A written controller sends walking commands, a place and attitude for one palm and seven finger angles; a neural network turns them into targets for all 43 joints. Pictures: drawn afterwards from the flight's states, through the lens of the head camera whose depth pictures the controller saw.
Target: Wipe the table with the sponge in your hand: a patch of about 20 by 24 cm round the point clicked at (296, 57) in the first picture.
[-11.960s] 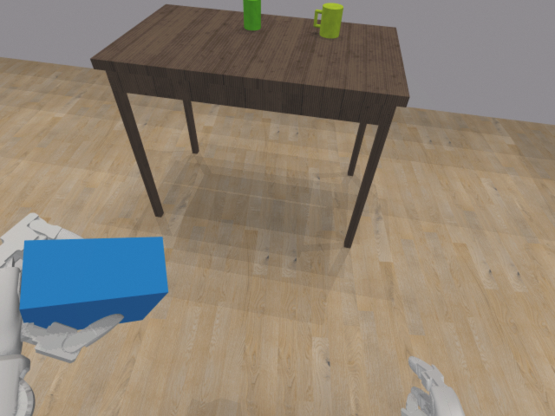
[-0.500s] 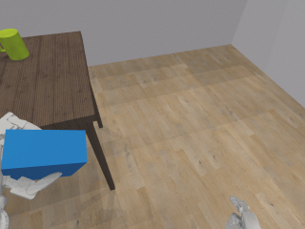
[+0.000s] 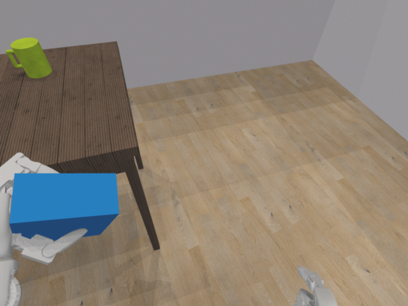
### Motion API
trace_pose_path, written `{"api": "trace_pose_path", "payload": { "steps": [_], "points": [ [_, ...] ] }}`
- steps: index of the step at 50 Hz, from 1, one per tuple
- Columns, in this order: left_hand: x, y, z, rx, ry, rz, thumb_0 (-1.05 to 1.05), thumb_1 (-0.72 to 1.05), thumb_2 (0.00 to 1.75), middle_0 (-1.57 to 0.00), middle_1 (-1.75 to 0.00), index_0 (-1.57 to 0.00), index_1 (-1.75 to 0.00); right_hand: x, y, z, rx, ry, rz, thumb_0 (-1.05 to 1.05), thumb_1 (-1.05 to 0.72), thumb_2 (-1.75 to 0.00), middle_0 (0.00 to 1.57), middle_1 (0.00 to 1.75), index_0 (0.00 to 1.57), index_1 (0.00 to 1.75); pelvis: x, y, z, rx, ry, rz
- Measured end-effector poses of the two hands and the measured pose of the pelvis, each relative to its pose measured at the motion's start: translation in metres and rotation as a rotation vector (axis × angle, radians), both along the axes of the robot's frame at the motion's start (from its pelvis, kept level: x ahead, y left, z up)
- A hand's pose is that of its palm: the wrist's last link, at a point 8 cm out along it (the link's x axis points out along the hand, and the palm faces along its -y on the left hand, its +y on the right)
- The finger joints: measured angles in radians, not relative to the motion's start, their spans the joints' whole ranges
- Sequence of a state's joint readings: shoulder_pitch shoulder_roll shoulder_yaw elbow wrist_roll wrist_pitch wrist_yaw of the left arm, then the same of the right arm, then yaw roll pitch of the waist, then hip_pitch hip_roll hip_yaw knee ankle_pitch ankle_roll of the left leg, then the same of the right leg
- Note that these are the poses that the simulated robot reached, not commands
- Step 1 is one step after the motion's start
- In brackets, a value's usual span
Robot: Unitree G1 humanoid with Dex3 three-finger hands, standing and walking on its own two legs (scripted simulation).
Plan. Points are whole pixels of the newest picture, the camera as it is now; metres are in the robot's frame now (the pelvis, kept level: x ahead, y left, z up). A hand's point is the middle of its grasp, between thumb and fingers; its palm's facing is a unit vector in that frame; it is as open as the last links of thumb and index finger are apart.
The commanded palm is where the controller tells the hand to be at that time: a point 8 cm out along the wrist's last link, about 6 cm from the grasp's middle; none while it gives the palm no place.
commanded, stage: come to a stop and stand still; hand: left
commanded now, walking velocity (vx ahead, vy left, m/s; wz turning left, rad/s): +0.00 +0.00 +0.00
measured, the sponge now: (80, 208) +0.23 +0.21 +0.13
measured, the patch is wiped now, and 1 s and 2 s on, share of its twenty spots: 0.00 0.00 0.00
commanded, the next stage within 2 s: look again from close up in 0.06 s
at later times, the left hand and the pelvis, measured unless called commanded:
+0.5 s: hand (49, 197) +0.24 +0.26 +0.14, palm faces +0.29 -0.87 -0.39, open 10.6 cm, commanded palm +0.19 +0.31 +0.18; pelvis +0.02 +0.03 +0.00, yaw -1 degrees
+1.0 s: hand (45, 158) +0.31 +0.29 +0.15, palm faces +0.33 -0.86 -0.39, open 10.6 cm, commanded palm +0.24 +0.32 +0.18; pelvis +0.07 +0.05 -0.01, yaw -3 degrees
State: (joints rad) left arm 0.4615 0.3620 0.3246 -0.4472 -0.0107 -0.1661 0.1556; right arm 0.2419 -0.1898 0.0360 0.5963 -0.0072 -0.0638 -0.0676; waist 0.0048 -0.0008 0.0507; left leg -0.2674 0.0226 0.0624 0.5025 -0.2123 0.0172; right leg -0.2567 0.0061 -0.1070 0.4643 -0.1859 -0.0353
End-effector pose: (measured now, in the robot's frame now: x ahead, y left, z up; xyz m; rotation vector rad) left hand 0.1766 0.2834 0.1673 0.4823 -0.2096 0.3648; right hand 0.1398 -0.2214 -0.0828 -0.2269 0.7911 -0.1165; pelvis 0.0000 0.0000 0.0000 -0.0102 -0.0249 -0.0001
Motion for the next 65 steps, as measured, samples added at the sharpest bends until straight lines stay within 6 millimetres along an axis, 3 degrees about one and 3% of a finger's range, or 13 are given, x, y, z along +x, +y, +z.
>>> {"api": "trace_pose_path", "payload": {
  "steps": [8,11,15,22,25,31,36,41,46,50,57,65],
  "points": [
    [0.004,-0.003,-0.004,-0.017,0.017,-0.02,0.0,-0.53,1.02,-0.67,-1.39,-0.66,-1.39,0.009,0.002,0.001,0.002,-0.013,0.001,0.01,-0.9,-0.9,0.21,0.3,0.2,0.3,0.004,0.003,0.0,-0.002,0.005,-0.01],
    [0.02,0.02,0.018,0.135,-0.063,-0.04,0.0,-0.53,1.02,-0.67,-1.39,-0.67,-1.39,0.011,0.004,0.001,-0.024,-0.009,0.05,0.01,-0.9,-0.9,0.21,0.3,0.2,0.3,0.0,0.001,-0.002,-0.013,0.012,0.001],
    [0.032,0.048,0.023,0.062,-0.143,0.031,0.0,-0.53,1.02,-0.67,-1.39,-0.67,-1.39,0.014,0.006,0.011,-0.017,-0.045,0.047,0.01,-0.9,-0.9,0.21,0.3,0.2,0.3,0.001,0.007,0.0,-0.005,0.005,-0.015],
    [0.027,0.016,-0.008,-0.044,-0.028,-0.108,0.0,-0.53,1.02,-0.67,-1.39,-0.67,-1.39,0.027,0.017,0.019,-0.006,-0.101,0.031,0.01,-0.9,-0.9,0.21,0.3,0.2,0.3,0.018,0.027,0.001,0.008,0.011,-0.02],
    [0.029,0.021,-0.014,-0.03,0.007,-0.113,0.0,-0.53,1.02,-0.67,-1.39,-0.67,-1.39,0.036,0.026,0.02,-0.01,-0.086,0.051,0.01,-0.9,-0.9,0.21,0.3,0.2,0.3,0.024,0.027,0.002,0.005,0.013,-0.01],
    [0.042,0.048,0.0,-0.011,-0.078,-0.009,0.0,-0.53,1.02,-0.67,-1.39,-0.67,-1.38,0.063,0.042,0.024,-0.012,-0.094,0.12,0.01,-0.9,-0.9,0.21,0.3,0.2,0.3,0.035,0.028,0.002,-0.007,0.016,-0.003],
    [0.055,0.04,0.014,-0.04,-0.156,-0.04,0.0,-0.53,1.02,-0.68,-1.39,-0.67,-1.38,0.088,0.048,0.03,-0.007,-0.149,0.136,0.01,-0.9,-0.9,0.21,0.3,0.21,0.3,0.046,0.035,0.001,-0.015,0.021,-0.022],
    [0.074,0.033,0.006,-0.047,-0.108,-0.103,0.0,-0.53,1.02,-0.68,-1.39,-0.67,-1.38,0.101,0.047,0.034,-0.01,-0.182,0.091,0.01,-0.9,-0.9,0.21,0.3,0.21,0.3,0.057,0.043,-0.001,-0.014,0.025,-0.041],
    [0.088,0.044,-0.004,-0.022,-0.043,-0.102,0.0,-0.53,1.02,-0.68,-1.39,-0.67,-1.38,0.1,0.042,0.03,-0.019,-0.158,0.041,0.01,-0.9,-0.9,0.21,0.3,0.21,0.3,0.065,0.048,-0.005,-0.01,0.024,-0.053],
    [0.092,0.049,-0.001,-0.003,-0.059,-0.104,0.0,-0.53,1.02,-0.68,-1.39,-0.67,-1.38,0.092,0.038,0.023,-0.033,-0.114,0.024,0.01,-0.9,-0.9,0.21,0.3,0.2,0.3,0.068,0.052,-0.008,-0.014,0.023,-0.048],
    [0.081,0.054,0.009,0.033,-0.128,-0.141,0.0,-0.53,1.02,-0.68,-1.39,-0.68,-1.38,0.078,0.041,0.01,-0.041,-0.061,-0.002,0.01,-0.9,-0.9,0.21,0.3,0.2,0.3,0.065,0.064,-0.015,-0.016,0.021,-0.041],
    [0.069,0.074,0.006,0.045,-0.089,-0.093,0.0,-0.53,1.02,-0.68,-1.39,-0.68,-1.38,0.062,0.063,0.002,0.009,-0.065,-0.015,0.01,-0.9,-0.9,0.21,0.3,0.2,0.3,0.056,0.077,-0.015,-0.013,-0.009,-0.064]
  ]
}}
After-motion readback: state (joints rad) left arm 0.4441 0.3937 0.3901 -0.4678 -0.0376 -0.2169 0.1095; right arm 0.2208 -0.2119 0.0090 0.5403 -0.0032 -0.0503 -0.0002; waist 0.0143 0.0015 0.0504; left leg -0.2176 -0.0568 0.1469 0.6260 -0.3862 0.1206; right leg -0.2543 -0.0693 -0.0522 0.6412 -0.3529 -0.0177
